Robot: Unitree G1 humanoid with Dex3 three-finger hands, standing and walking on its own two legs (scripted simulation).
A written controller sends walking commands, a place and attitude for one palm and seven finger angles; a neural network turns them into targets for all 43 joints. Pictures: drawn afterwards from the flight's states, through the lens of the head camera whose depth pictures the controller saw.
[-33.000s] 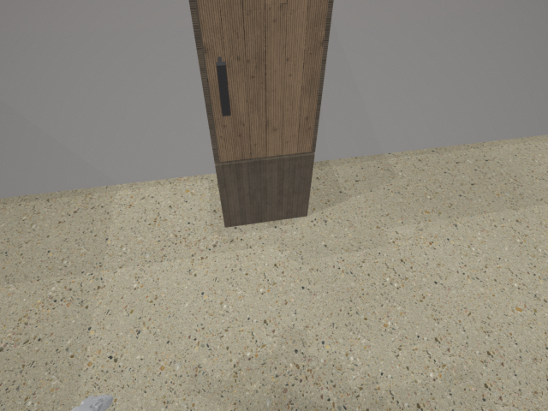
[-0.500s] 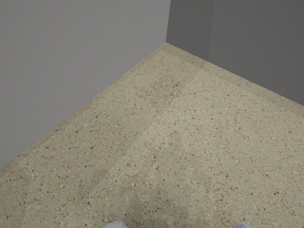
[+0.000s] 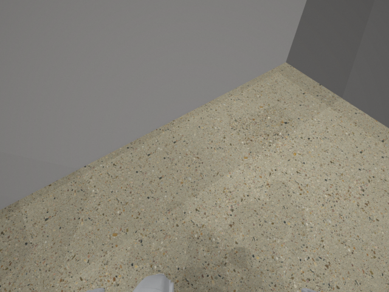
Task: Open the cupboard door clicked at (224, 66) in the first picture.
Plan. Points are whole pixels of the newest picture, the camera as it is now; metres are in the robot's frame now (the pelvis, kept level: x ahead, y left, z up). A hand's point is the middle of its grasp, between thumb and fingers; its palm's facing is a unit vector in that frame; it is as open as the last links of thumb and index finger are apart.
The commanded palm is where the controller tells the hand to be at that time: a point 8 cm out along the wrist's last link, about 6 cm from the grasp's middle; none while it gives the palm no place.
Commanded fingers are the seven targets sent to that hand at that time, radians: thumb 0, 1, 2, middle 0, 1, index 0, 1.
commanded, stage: turn to face it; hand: left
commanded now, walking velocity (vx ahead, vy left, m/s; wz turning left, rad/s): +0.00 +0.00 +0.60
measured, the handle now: out of the picture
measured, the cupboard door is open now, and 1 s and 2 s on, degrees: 49 49 49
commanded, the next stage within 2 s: none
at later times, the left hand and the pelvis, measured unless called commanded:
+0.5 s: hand out of the picture +0.05 +0.20 -0.15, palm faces +0.30 -0.90 -0.33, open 7.4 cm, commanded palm none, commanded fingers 0.00 0.90 0.90 -0.20 -0.30 -0.20 -0.30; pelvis +0.01 -0.04 -0.01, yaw +18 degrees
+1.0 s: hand out of the picture -0.04 +0.19 -0.17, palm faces +0.59 -0.76 -0.26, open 7.4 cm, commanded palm none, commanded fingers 0.00 0.90 0.90 -0.20 -0.30 -0.20 -0.30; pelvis +0.01 -0.05 +0.00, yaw +36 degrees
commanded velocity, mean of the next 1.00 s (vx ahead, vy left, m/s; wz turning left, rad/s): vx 0.00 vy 0.00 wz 0.60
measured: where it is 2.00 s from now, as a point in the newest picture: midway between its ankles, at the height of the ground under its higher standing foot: outside the picture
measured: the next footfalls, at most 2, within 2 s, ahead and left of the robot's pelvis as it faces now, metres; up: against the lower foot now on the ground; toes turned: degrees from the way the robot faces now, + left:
left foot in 0.12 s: +0.04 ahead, +0.13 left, +0.00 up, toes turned +9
right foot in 0.42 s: +0.09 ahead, -0.15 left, +0.00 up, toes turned +13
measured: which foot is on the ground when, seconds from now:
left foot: up 0.00-0.10, down 0.12-0.42, up 0.44-0.74, down 0.76-1.00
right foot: down 0.00-0.12, up 0.14-0.40, down 0.42-0.76, up 0.78-1.00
